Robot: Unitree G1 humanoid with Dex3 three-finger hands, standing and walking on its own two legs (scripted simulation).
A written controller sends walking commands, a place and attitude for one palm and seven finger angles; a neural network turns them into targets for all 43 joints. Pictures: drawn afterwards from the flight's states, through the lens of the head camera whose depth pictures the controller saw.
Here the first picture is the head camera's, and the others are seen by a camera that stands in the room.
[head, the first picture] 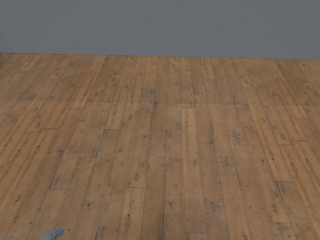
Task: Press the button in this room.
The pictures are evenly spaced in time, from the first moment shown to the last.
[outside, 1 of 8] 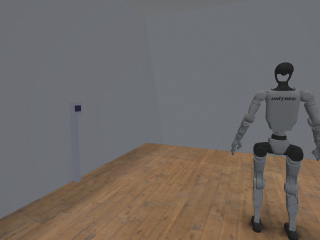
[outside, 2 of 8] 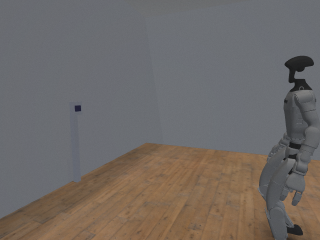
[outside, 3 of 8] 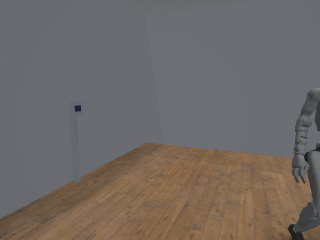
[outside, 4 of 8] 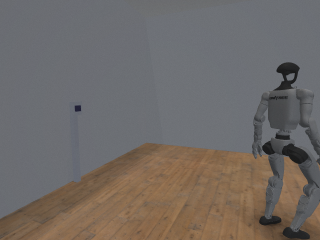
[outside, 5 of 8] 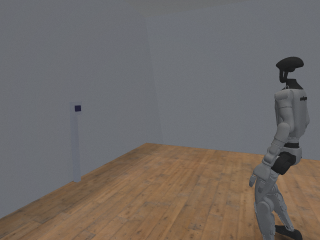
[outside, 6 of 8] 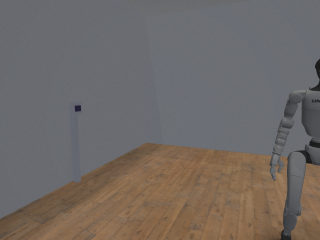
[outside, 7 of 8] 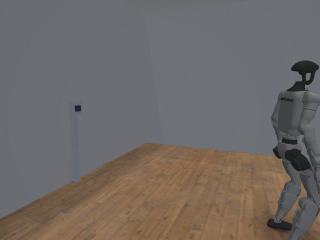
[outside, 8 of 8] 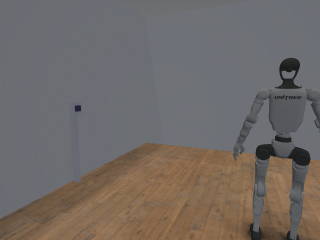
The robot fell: no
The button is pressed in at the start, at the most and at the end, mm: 0 0 0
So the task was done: no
